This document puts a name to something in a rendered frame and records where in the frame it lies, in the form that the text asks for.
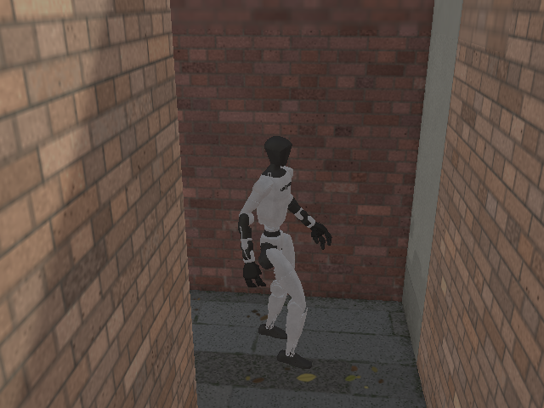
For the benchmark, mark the robot left upper arm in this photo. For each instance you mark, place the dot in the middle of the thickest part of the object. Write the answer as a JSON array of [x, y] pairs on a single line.
[[290, 170]]

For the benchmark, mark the right robot foot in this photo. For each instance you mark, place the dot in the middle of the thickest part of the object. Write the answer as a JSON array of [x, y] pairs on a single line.
[[296, 360]]

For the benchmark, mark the robot right upper arm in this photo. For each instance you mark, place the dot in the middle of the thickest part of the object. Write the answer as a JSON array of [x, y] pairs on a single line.
[[260, 189]]

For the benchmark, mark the left robot hand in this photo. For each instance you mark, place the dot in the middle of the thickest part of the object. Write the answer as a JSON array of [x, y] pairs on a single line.
[[317, 231]]

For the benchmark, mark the humanoid robot head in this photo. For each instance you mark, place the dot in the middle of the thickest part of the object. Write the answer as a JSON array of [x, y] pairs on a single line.
[[278, 150]]

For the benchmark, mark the robot right forearm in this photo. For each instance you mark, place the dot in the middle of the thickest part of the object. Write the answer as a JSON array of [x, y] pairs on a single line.
[[247, 238]]

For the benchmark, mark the right robot hand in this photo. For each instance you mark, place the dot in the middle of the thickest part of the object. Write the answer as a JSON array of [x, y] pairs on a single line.
[[252, 271]]

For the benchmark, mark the robot left forearm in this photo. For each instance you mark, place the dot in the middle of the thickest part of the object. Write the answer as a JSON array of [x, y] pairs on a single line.
[[301, 215]]

